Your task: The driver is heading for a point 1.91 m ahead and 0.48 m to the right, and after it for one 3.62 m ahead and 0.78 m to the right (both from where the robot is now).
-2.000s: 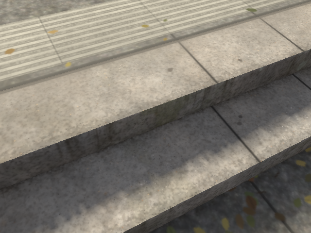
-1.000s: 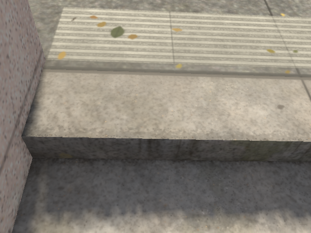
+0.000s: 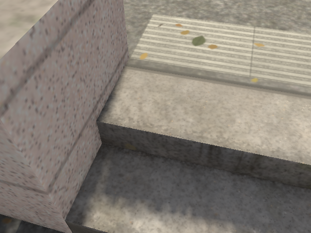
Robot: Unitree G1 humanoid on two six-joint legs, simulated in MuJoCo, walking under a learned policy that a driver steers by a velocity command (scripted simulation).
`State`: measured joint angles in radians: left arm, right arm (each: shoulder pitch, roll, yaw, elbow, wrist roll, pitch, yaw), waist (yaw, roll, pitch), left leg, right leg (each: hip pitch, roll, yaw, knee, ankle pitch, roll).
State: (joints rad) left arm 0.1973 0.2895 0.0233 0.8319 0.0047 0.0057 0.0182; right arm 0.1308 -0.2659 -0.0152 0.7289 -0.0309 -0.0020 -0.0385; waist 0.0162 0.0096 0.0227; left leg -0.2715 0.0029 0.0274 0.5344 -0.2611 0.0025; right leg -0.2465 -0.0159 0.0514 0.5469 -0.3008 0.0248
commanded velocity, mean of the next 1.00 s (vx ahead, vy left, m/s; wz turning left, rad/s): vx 0.39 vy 0.00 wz -0.44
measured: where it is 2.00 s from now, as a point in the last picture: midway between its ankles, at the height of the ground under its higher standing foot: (239, 97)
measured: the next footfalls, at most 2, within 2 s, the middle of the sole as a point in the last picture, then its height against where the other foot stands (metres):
left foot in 0.86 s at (182, 207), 0.16 m higher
right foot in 1.46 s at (263, 125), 0.16 m higher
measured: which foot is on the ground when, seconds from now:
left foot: down 0.00-0.24, up 0.26-0.84, down 0.86-1.00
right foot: down 0.00-0.84, up 0.86-1.00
